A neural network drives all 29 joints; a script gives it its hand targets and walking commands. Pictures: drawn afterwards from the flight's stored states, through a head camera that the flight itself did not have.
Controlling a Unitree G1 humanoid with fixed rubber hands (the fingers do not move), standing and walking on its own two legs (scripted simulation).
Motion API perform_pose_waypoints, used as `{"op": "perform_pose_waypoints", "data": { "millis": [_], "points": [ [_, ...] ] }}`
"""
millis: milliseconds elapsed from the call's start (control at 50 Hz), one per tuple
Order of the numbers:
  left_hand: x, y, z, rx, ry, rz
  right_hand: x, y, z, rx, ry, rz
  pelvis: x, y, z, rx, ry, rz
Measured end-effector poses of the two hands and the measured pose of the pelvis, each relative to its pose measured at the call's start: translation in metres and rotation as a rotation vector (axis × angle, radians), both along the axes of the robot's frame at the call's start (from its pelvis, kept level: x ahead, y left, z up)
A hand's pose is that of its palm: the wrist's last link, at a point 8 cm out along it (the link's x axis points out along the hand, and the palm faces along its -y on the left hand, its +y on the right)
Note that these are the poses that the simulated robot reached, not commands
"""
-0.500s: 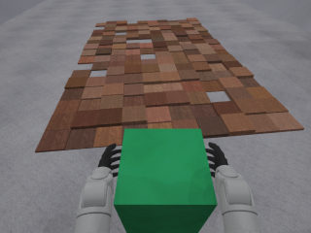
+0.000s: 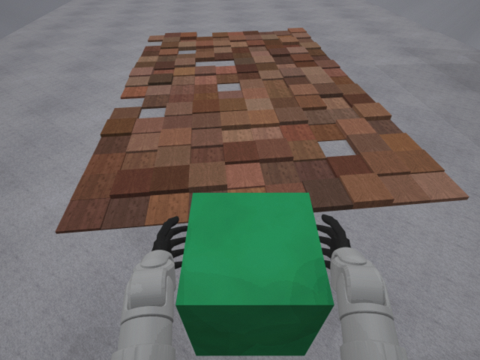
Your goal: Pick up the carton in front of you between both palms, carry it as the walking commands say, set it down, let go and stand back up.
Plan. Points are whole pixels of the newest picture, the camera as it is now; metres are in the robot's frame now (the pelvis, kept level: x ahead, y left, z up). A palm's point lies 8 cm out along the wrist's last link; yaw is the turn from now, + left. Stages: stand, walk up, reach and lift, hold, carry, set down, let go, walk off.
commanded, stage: hold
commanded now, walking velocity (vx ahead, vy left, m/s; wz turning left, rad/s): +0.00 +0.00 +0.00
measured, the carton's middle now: (250, 277) +0.30 +0.00 -0.02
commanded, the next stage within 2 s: carry in 0.34 s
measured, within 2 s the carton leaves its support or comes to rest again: neither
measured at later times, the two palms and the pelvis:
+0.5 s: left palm (165, 244) +0.31 +0.15 +0.06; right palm (337, 242) +0.32 -0.15 +0.06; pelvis +0.03 +0.00 -0.01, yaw +0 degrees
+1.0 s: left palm (191, 161) +0.52 +0.13 +0.09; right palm (325, 163) +0.52 -0.17 +0.08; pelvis +0.25 -0.02 -0.02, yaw +1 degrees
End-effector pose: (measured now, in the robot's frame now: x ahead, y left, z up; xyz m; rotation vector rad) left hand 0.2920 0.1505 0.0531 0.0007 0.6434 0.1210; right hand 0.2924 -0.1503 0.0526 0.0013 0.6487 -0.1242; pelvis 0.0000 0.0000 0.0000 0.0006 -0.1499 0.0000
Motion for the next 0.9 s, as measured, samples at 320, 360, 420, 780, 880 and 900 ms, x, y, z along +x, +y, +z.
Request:
{"op": "perform_pose_waypoints", "data": {
  "millis": [320, 360, 420, 780, 880, 900],
  "points": [
    [0.003, 0.001, -0.001, 0.018, 0.005, -0.013, 0.003, 0.001, 0.000, -0.019, 0.005, 0.014, 0.009, 0.000, 0.002, -0.001, 0.005, 0.000],
    [0.004, 0.001, -0.001, 0.018, 0.004, -0.013, 0.004, 0.001, -0.001, -0.018, 0.004, 0.014, 0.010, 0.000, 0.000, 0.000, 0.035, 0.000],
    [0.008, 0.001, 0.001, 0.014, -0.002, -0.009, 0.008, 0.001, 0.001, -0.015, -0.002, 0.011, 0.016, 0.000, -0.001, 0.000, 0.087, 0.002],
    [0.104, 0.011, 0.022, -0.027, 0.016, 0.069, 0.114, 0.013, 0.022, 0.052, 0.017, -0.009, 0.131, 0.004, -0.013, 0.017, 0.254, -0.003],
    [0.151, -0.001, 0.028, -0.036, 0.055, 0.040, 0.147, 0.001, 0.024, 0.046, 0.054, -0.045, 0.179, 0.001, -0.004, -0.017, 0.266, -0.003],
    [0.163, -0.005, 0.030, -0.037, 0.050, 0.033, 0.157, -0.003, 0.026, 0.048, 0.050, -0.053, 0.189, -0.001, -0.004, -0.020, 0.265, 0.000]
  ]
}}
